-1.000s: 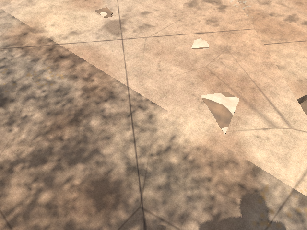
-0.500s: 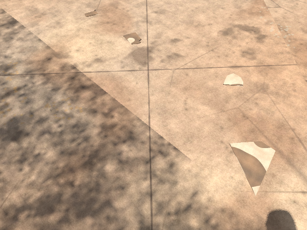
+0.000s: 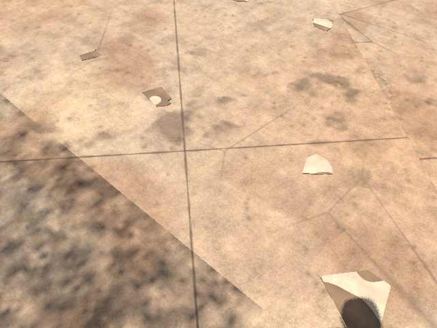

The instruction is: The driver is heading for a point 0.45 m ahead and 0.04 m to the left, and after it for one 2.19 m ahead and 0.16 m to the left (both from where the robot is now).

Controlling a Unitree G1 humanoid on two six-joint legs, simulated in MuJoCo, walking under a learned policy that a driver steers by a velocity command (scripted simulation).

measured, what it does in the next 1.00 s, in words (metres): walks ahead, turning left: right foot, then left foot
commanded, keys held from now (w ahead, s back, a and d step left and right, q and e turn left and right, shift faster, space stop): w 0.20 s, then w+q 0.58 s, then w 0.02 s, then w+e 0.20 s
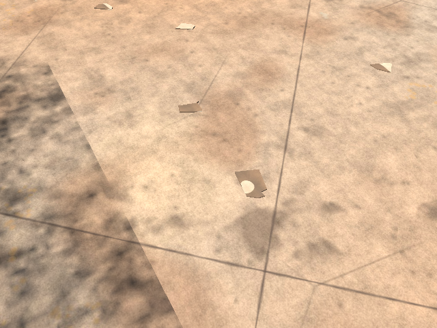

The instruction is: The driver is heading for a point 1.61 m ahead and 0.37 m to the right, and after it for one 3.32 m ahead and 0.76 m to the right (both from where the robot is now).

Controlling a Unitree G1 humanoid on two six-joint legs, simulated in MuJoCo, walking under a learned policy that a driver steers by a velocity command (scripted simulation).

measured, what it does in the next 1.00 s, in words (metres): walks ahead, turning right: right foot, then left foot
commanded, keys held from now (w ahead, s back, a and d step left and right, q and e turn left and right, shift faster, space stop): w+e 0.18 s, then e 0.54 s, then no key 0.06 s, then q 0.22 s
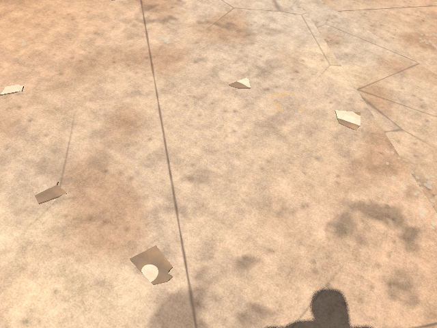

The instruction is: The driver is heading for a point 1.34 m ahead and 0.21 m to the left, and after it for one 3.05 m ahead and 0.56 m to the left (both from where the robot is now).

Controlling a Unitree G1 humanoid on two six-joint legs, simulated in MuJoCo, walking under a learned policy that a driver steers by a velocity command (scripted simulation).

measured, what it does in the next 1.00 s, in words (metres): walks ahead, turning left: right foot, then left foot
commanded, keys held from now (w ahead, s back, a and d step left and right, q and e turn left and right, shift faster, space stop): q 0.20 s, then w+q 0.38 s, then w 0.06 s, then w+e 0.36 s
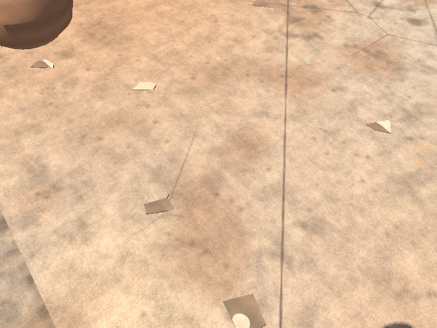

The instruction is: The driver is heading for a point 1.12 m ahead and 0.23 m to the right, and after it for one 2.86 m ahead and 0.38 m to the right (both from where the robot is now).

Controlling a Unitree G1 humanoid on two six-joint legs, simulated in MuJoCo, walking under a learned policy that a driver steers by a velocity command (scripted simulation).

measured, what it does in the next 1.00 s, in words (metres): walks ahead, turning right: right foot, then left foot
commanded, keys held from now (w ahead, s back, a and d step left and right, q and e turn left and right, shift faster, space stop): w+e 0.66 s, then w+q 0.34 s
